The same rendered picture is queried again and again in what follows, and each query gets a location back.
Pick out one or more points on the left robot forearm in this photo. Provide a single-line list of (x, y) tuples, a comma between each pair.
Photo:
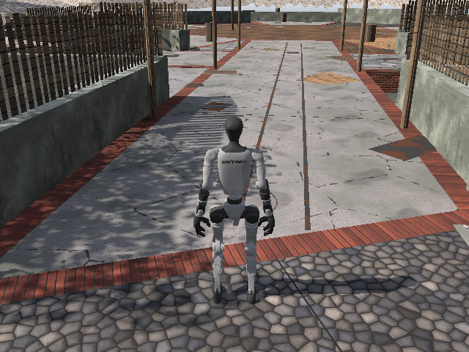
[(202, 201)]

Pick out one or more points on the left robot foot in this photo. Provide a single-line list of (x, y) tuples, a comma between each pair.
[(217, 295)]

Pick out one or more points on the right robot upper arm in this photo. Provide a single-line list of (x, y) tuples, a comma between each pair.
[(257, 156)]

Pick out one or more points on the left robot upper arm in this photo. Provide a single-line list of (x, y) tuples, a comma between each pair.
[(211, 155)]

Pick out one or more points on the left robot hand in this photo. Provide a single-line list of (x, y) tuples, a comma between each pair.
[(196, 224)]

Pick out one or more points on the right robot hand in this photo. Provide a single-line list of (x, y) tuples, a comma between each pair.
[(270, 225)]

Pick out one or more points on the robot torso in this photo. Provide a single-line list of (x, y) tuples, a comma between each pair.
[(234, 177)]

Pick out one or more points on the right robot forearm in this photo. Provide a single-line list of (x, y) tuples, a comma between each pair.
[(266, 201)]

